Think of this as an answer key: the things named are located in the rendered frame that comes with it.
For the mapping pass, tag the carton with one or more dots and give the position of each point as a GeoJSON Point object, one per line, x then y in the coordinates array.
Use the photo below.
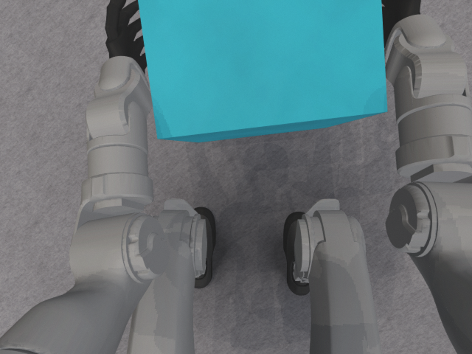
{"type": "Point", "coordinates": [227, 69]}

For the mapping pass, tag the robot left thigh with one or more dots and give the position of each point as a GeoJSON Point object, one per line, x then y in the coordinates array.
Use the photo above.
{"type": "Point", "coordinates": [162, 322]}

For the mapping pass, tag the right robot upper arm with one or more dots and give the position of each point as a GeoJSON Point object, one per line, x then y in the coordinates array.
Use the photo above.
{"type": "Point", "coordinates": [432, 223]}

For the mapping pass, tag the left robot upper arm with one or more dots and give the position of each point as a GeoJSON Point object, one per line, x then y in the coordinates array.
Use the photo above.
{"type": "Point", "coordinates": [113, 261]}

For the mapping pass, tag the robot left forearm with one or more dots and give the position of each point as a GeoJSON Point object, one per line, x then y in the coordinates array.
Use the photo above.
{"type": "Point", "coordinates": [117, 144]}

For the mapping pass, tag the robot right thigh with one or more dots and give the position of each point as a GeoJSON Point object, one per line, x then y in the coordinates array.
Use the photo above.
{"type": "Point", "coordinates": [343, 318]}

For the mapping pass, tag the right robot hand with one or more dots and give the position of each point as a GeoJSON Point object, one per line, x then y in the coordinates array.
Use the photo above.
{"type": "Point", "coordinates": [396, 10]}

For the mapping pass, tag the robot thigh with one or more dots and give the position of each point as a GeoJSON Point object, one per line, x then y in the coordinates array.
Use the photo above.
{"type": "Point", "coordinates": [162, 322]}
{"type": "Point", "coordinates": [343, 318]}

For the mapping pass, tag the left robot hand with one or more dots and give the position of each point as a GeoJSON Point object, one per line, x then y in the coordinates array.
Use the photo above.
{"type": "Point", "coordinates": [120, 41]}

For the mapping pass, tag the robot right forearm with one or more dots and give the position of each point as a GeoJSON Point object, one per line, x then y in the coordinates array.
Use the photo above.
{"type": "Point", "coordinates": [432, 102]}

